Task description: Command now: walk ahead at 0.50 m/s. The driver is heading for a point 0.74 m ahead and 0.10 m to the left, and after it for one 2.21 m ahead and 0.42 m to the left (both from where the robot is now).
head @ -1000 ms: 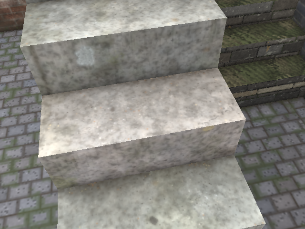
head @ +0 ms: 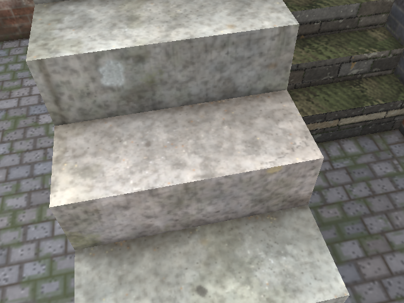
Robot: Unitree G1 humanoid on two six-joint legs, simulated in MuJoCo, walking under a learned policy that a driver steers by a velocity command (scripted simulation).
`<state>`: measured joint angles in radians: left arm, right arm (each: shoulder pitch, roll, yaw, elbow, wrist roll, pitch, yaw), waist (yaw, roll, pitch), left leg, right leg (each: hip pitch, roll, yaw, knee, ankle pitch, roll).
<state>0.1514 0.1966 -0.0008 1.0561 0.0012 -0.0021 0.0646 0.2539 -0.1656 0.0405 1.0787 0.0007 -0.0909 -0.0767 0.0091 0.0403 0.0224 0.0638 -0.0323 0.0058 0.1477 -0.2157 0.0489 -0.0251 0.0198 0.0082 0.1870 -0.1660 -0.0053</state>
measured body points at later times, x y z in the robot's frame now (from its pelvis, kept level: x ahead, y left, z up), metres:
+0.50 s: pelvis +0.01 +0.00 +0.00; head +0.02 -0.01 +0.45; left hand +0.09 +0.25 -0.14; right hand +0.06 -0.22 -0.16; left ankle -0.09 +0.09 -0.75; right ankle -0.04 -0.12 -0.75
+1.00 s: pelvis +0.01 +0.00 +0.00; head +0.03 -0.01 +0.45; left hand +0.09 +0.25 -0.14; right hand +0.06 -0.22 -0.16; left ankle -0.09 +0.09 -0.75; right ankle -0.04 -0.13 -0.75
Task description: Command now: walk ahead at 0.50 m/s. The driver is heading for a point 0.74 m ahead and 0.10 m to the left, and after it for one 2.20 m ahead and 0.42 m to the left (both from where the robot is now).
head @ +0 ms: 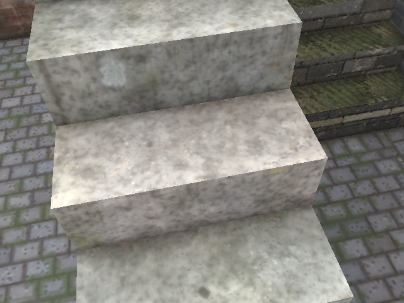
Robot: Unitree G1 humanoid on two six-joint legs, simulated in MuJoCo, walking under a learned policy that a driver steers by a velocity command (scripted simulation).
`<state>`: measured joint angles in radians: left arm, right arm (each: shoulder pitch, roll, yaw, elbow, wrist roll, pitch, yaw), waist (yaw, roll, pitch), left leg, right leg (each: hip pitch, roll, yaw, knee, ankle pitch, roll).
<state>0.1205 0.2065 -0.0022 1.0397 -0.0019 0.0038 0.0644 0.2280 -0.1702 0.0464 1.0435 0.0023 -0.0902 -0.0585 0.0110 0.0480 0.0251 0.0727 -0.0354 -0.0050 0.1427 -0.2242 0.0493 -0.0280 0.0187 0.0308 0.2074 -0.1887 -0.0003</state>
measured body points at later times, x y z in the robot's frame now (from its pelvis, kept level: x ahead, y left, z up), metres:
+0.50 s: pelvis +0.00 +0.00 +0.00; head +0.02 -0.01 +0.45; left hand +0.09 +0.25 -0.14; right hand +0.06 -0.22 -0.16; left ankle -0.10 +0.09 -0.75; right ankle -0.05 -0.13 -0.75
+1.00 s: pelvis -0.01 +0.00 +0.00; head +0.02 -0.01 +0.45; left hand +0.05 +0.27 -0.14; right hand +0.02 -0.23 -0.16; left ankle -0.10 +0.09 -0.75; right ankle -0.05 -0.13 -0.75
